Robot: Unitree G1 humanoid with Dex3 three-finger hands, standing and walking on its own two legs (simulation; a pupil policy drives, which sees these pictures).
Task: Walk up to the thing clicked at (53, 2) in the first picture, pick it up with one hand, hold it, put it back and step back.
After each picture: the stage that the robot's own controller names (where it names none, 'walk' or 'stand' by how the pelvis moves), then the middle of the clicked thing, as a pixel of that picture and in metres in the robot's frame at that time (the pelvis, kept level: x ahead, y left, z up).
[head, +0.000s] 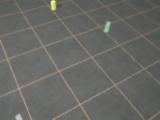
stand; (53, 5) +2.15 +0.34 -0.72
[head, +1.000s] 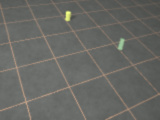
walk; (68, 16) +2.03 +0.07 -0.70
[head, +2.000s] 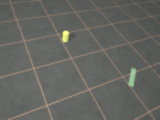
walk; (65, 36) +1.40 +0.07 -0.71
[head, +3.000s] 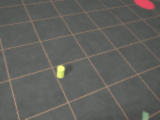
walk; (60, 72) +0.90 +0.09 -0.71
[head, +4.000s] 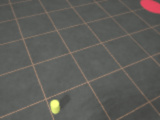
walk; (55, 106) +0.54 +0.14 -0.70
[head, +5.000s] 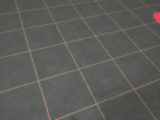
stand; out of the picture +0.36 +0.09 -0.70
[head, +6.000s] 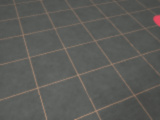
stand; out of the picture +0.32 +0.11 -0.72
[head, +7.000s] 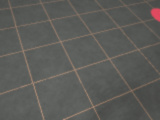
stand; out of the picture +0.28 +0.10 -0.71
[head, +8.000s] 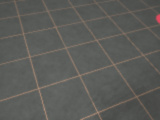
stand; out of the picture +0.28 +0.09 -0.72
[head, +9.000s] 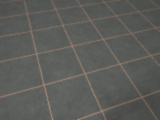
stand; out of the picture +0.30 +0.09 -0.71
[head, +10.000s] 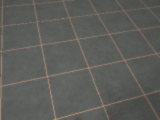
stand; out of the picture +0.32 +0.07 -0.71
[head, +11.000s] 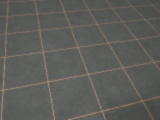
stand; out of the picture +0.36 +0.07 -0.72
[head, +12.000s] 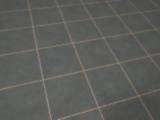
stand; out of the picture +0.34 +0.09 -0.72
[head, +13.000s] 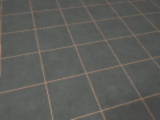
stand; out of the picture +0.33 +0.08 -0.72
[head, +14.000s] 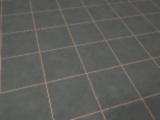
stand; out of the picture +0.33 +0.08 -0.72
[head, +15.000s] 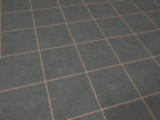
go down; out of the picture +0.32 +0.08 -0.72
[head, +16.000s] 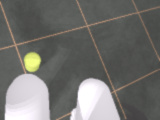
go down; (32, 62) +0.41 +0.15 -0.33
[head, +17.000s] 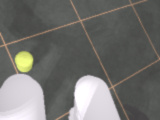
approach; (24, 62) +0.40 +0.17 -0.30
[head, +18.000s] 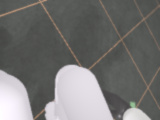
close in; out of the picture +0.39 +0.21 -0.23
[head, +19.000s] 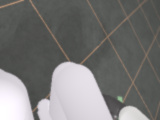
close; out of the picture +0.41 +0.21 -0.22
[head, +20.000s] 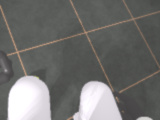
lift; (30, 89) +0.31 +0.17 -0.35
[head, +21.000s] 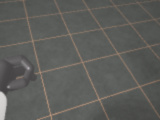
hold; out of the picture +0.26 +0.12 -0.67
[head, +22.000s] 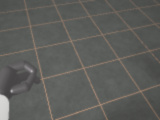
hold; out of the picture +0.26 +0.16 -0.70
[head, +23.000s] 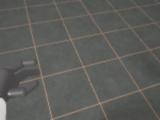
go down; out of the picture +0.26 +0.18 -0.70
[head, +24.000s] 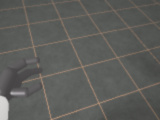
stand; out of the picture +0.27 +0.20 -0.70
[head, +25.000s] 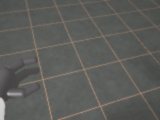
stand; out of the picture +0.27 +0.22 -0.70
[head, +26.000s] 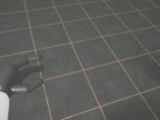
stand; out of the picture +0.26 +0.23 -0.71
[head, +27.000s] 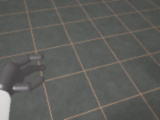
stand; out of the picture +0.26 +0.23 -0.71
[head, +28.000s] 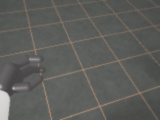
stand; out of the picture +0.26 +0.24 -0.71
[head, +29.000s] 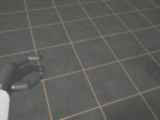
stand; out of the picture +0.27 +0.24 -0.71
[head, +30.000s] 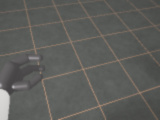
stand; out of the picture +0.26 +0.24 -0.71
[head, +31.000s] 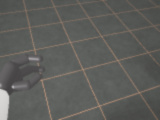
stand; out of the picture +0.27 +0.24 -0.71
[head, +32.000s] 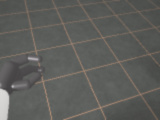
stand; out of the picture +0.26 +0.24 -0.71
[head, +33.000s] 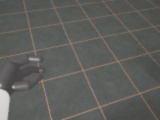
stand; out of the picture +0.27 +0.24 -0.71
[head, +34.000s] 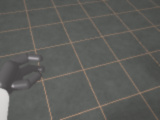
stand; out of the picture +0.26 +0.23 -0.71
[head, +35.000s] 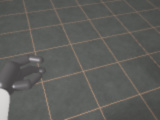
stand; out of the picture +0.26 +0.23 -0.71
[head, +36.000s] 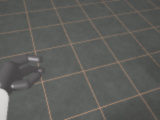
stand; out of the picture +0.26 +0.22 -0.71
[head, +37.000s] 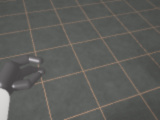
stand; out of the picture +0.26 +0.22 -0.71
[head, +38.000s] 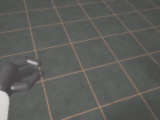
stand; out of the picture +0.26 +0.21 -0.71
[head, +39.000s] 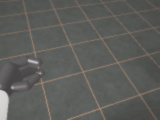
hold; out of the picture +0.25 +0.20 -0.71
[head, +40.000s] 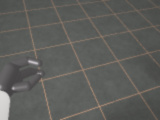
hold; out of the picture +0.26 +0.20 -0.71
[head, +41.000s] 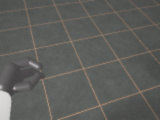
hold; out of the picture +0.26 +0.19 -0.71
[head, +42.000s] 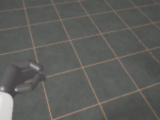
hold; out of the picture +0.26 +0.19 -0.71
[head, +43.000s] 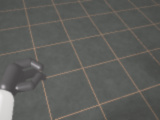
hold; out of the picture +0.26 +0.17 -0.71
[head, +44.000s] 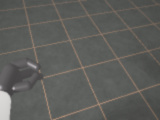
hold; out of the picture +0.26 +0.17 -0.71
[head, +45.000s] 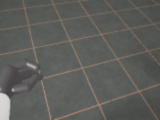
hold; out of the picture +0.25 +0.16 -0.71
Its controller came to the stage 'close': yes
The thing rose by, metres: 0.01
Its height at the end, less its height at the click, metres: -0.02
